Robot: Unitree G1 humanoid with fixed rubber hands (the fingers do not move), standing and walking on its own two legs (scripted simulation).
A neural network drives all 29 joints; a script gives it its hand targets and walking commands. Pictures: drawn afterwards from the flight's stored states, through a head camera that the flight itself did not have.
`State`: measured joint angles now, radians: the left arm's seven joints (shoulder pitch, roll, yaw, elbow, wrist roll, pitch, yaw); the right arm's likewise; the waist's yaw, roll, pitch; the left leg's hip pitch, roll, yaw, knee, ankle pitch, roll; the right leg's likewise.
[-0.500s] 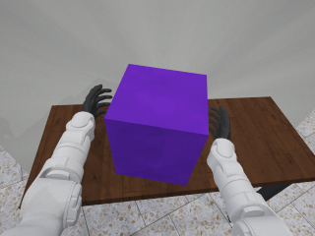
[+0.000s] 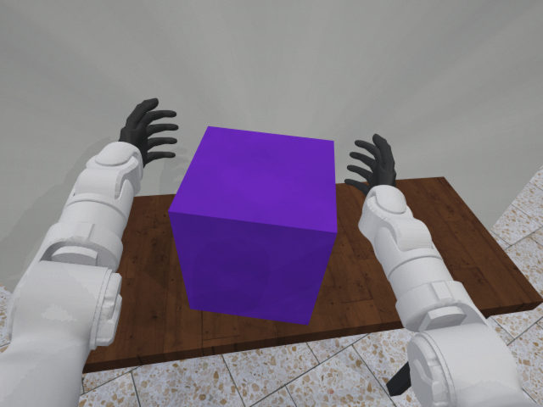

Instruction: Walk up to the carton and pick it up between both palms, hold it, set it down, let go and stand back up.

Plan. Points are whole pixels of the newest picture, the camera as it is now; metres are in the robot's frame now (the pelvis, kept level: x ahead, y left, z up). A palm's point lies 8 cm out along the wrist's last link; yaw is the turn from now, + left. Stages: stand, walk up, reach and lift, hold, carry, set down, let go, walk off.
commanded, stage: set down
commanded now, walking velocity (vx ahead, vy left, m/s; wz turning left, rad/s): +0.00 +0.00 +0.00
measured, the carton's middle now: (259, 228) +0.42 -0.02 +0.05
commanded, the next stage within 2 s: none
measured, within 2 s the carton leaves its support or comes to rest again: neither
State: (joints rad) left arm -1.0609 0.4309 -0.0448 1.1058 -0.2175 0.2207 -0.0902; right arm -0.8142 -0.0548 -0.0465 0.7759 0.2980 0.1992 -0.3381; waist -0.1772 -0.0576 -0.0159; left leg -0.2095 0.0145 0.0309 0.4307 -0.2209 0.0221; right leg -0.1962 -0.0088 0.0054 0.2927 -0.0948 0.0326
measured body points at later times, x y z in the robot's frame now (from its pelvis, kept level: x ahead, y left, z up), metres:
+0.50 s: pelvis -0.01 +0.00 +0.00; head -0.03 +0.03 +0.45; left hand +0.43 +0.17 +0.17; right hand +0.34 -0.20 +0.15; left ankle +0.01 +0.10 -0.75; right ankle +0.04 -0.15 -0.75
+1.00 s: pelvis +0.00 -0.01 +0.00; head -0.03 +0.02 +0.45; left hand +0.38 +0.21 +0.14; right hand +0.30 -0.20 +0.13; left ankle +0.00 +0.10 -0.75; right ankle +0.04 -0.15 -0.75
